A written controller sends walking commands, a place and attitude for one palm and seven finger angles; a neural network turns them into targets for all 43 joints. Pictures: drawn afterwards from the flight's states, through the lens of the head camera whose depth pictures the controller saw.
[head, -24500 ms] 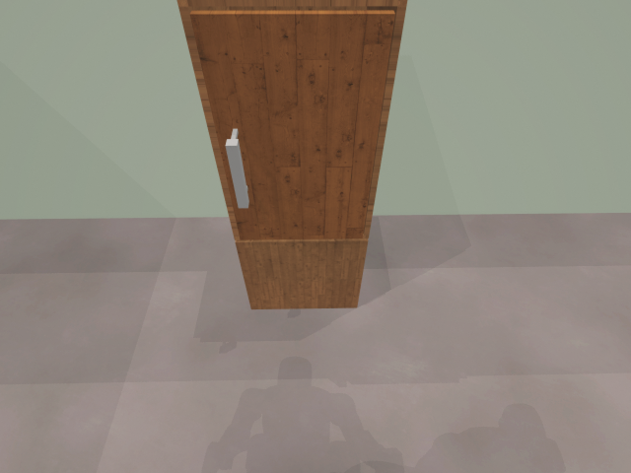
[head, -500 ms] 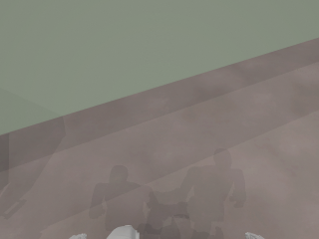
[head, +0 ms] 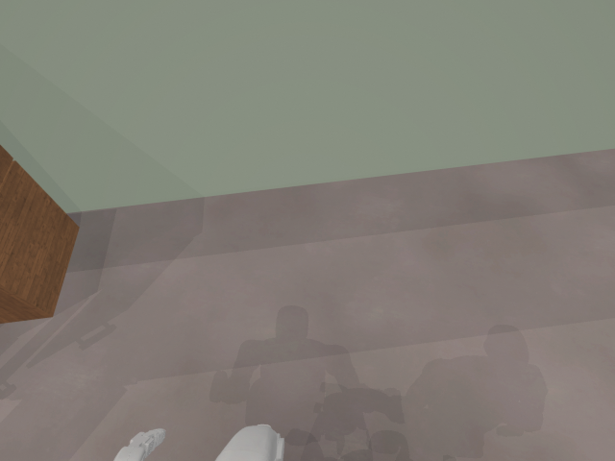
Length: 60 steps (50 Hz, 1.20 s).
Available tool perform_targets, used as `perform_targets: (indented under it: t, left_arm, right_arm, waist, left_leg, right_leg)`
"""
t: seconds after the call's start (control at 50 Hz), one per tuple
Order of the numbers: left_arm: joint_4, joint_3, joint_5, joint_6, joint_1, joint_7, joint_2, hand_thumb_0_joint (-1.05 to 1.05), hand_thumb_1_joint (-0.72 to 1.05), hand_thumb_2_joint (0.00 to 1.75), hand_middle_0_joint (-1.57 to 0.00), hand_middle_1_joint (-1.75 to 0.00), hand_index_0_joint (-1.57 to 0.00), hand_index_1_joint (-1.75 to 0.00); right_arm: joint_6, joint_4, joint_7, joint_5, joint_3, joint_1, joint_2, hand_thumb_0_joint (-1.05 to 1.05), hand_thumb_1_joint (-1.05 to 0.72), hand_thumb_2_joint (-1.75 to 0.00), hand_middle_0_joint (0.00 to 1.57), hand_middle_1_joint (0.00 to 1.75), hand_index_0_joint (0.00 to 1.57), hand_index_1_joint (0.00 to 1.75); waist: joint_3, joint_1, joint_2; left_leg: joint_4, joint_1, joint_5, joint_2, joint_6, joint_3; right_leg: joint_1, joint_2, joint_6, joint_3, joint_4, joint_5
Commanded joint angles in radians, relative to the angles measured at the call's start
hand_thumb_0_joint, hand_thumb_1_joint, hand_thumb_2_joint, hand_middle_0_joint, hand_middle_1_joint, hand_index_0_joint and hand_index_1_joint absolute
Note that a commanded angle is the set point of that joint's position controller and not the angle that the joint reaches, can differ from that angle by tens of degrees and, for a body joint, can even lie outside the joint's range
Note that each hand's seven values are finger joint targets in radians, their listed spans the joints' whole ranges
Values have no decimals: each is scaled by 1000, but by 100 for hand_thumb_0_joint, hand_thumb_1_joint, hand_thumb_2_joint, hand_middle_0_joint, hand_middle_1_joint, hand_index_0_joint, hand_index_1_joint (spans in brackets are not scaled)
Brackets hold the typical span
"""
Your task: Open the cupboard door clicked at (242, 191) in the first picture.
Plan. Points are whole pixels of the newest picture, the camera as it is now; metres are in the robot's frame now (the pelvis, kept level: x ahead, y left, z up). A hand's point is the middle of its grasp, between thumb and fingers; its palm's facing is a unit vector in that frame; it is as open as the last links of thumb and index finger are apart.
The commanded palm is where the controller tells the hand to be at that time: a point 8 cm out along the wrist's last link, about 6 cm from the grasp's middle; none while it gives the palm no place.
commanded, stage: turn to face it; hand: left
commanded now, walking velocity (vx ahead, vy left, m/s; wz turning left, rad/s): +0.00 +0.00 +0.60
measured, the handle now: out of the picture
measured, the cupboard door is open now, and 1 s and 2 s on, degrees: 51 51 51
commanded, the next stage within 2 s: take the last steps up to it in 1.48 s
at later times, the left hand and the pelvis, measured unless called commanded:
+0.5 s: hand out of the picture +0.05 +0.22 -0.15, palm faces +0.31 -0.91 -0.28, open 7.4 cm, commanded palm none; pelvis +0.02 -0.02 +0.00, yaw +18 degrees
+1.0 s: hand out of the picture -0.05 +0.18 -0.18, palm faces +0.60 -0.76 -0.23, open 7.4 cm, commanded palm none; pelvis +0.03 -0.04 +0.00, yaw +37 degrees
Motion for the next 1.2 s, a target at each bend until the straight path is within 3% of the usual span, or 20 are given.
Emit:
perform_targets:
  t: [0.0, 0.1, 0.16, 0.18, 0.2, 0.22, 0.32, 0.48, 0.5, 0.54, 0.58, 0.64, 0.74, 0.8, 0.82, 0.86, 0.88, 0.98, 1.1, 1.18]
  left_arm:
    - [-58, 48, -1, -23, 38, 11, 169, 0, 90, 90, -20, -30, -20, -30]
    - [-26, 66, 2, -20, 108, 8, 215, 0, 90, 90, -20, -30, -20, -30]
    - [-27, 72, -11, -17, 77, 0, 218, 0, 90, 90, -20, -30, -20, -30]
    - [-38, 68, -15, -13, 61, -5, 198, 0, 90, 90, -20, -30, -20, -30]
    - [-84, 52, -23, -7, 45, -13, 123, 0, 90, 90, -20, -30, -20, -30]
    - [-119, 39, -11, 4, -26, -6, 128, 0, 90, 90, -20, -30, -20, -30]
    - [-53, 48, -13, 17, -19, -15, 114, 0, 90, 90, -20, -30, -20, -30]
    - [-41, 47, -17, 5, 79, -17, 115, 0, 90, 90, -20, -30, -20, -30]
    - [-33, 58, -14, -3, 127, -12, 142, 0, 90, 90, -20, -30, -20, -30]
    - [-48, 75, 6, -14, 134, 2, 284, 0, 90, 90, -20, -30, -20, -30]
    - [-71, 63, -2, -12, 36, 13, 213, 0, 90, 90, -20, -30, -20, -30]
    - [-83, 44, 0, -16, -23, 9, 162, 0, 90, 90, -20, -30, -20, -30]
    - [-35, 63, 2, -17, 90, 6, 217, 0, 90, 90, -20, -30, -20, -30]
    - [-24, 70, -7, -14, 89, -2, 222, 0, 90, 90, -20, -30, -20, -30]
    - [-34, 71, -16, -10, 71, -5, 213, 0, 90, 90, -20, -30, -20, -30]
    - [-112, 36, -18, 2, -8, -11, 110, 0, 90, 90, -20, -30, -20, -30]
    - [-123, 38, -9, 14, -71, -2, 133, 0, 90, 90, -20, -30, -20, -30]
    - [-46, 46, -13, 20, -22, -18, 113, 0, 90, 90, -20, -30, -20, -30]
    - [-53, 39, -17, 15, -12, -17, 101, 0, 90, 90, -20, -30, -20, -30]
    - [-24, 54, -13, -7, 119, -7, 153, 0, 90, 90, -20, -30, -20, -30]
  right_arm:
    - [-33, -100, 14, 2, -2, -68, -31, 0, -90, -90, 20, 30, 20, 30]
    - [-47, -113, 17, 6, 13, -101, -14, 0, -90, -90, 20, 30, 20, 30]
    - [-54, -95, 12, 0, 5, -15, -51, 0, -90, -90, 20, 30, 20, 30]
    - [-60, -83, 12, -4, -10, 49, -105, 0, -90, -90, 20, 30, 20, 30]
    - [-67, -77, 4, -16, -42, 132, -231, 0, -90, -90, 20, 30, 20, 30]
    - [-59, -54, -5, -11, -46, 194, -266, 0, -90, -90, 20, 30, 20, 30]
    - [-74, -93, -34, -13, -16, 25, -164, 0, -90, -90, 20, 30, 20, 30]
    - [-54, -107, -22, -9, -35, -47, -179, 0, -90, -90, 20, 30, 20, 30]
    - [-51, -118, -20, -3, -33, -65, -150, 0, -90, -90, 20, 30, 20, 30]
    - [-53, -156, -7, 2, -21, -66, -66, 0, -90, -90, 20, 30, 20, 30]
    - [-34, -131, -2, -3, -32, -52, -80, 0, -90, -90, 20, 30, 20, 30]
    - [-28, -99, 13, -2, -15, -36, -49, 0, -90, -90, 20, 30, 20, 30]
    - [-45, -109, 19, 6, 8, -91, -11, 0, -90, -90, 20, 30, 20, 30]
    - [-56, -97, 13, 3, 6, -27, -39, 0, -90, -90, 20, 30, 20, 30]
    - [-62, -83, 13, 0, -5, 34, -76, 0, -90, -90, 20, 30, 20, 30]
    - [-64, -58, -3, -10, -51, 181, -265, 0, -90, -90, 20, 30, 20, 30]
    - [-65, -43, -13, -11, -45, 207, -244, 0, -90, -90, 20, 30, 20, 30]
    - [-74, -87, -33, -13, -18, 24, -162, 0, -90, -90, 20, 30, 20, 30]
    - [-62, -80, -25, -16, -27, 11, -168, 0, -90, -90, 20, 30, 20, 30]
    - [-53, -103, -20, 0, -27, -38, -129, 0, -90, -90, 20, 30, 20, 30]
  waist:
    - [-137, 30, -237]
    - [-162, 66, -234]
    - [-182, 9, -196]
    - [-222, -31, -71]
    - [-255, -75, 264]
    - [-246, -97, 213]
    - [-181, -4, 127]
    - [-173, 45, 129]
    - [-179, 75, 63]
    - [-169, 92, -358]
    - [-126, 34, -279]
    - [-87, 1, -277]
    - [-147, 65, -241]
    - [-182, 31, -212]
    - [-211, -11, -135]
    - [-241, -89, 279]
    - [-233, -96, 171]
    - [-168, -1, 115]
    - [-167, 2, 141]
    - [-183, 69, 42]
  left_leg:
    - [-64, -43, 10, 35, -21, 65]
    - [-365, 60, 32, 8, -2, 138]
    - [-577, 248, 212, -1, 24, 147]
    - [-659, 416, 411, 77, 60, 51]
    - [-692, 571, 800, 374, 223, -350]
    - [-702, 525, 846, 460, 318, -402]
    - [-720, 353, 663, 257, 217, -206]
    - [-658, 148, 435, 174, 161, -233]
    - [-584, 54, 320, 126, 122, -211]
    - [-96, -129, -155, -59, 12, -2]
    - [147, -106, -60, 14, 16, -38]
    - [46, -51, 22, 40, -12, 33]
    - [-311, 39, 12, 10, -8, 130]
    - [-548, 197, 168, -4, 12, 144]
    - [-658, 342, 314, 24, 33, 104]
    - [-719, 533, 899, 443, 292, -414]
    - [-703, 494, 788, 425, 305, -390]
    - [-734, 320, 600, 241, 206, -208]
    - [-723, 258, 516, 213, 201, -248]
    - [-567, 73, 366, 112, 116, -217]
  right_leg:
    - [188, -228, -102, 75, -212, 632]
    - [259, -265, -103, 45, -139, 732]
    - [161, -250, -40, -24, -15, 643]
    - [20, -217, 9, -62, 138, 489]
    - [-277, -61, 92, -88, 385, -174]
    - [-334, -33, 80, 35, 507, -351]
    - [-277, -16, 85, 113, 501, -105]
    - [75, 82, 69, 41, -13, 35]
    - [196, 40, 60, 73, -163, 94]
    - [192, -411, -130, 496, -376, 146]
    - [59, -344, -153, 391, -340, 143]
    - [55, -238, -107, 122, -272, 395]
    - [225, -264, -104, 53, -168, 633]
    - [187, -254, -48, -5, -53, 608]
    - [87, -239, -5, -38, 60, 532]
    - [-332, -34, 94, -14, 449, -351]
    - [-350, -39, 81, 74, 532, -311]
    - [-256, -10, 83, 106, 480, -87]
    - [-95, 57, 73, 68, 180, -81]
    - [214, 19, 48, 110, -204, 110]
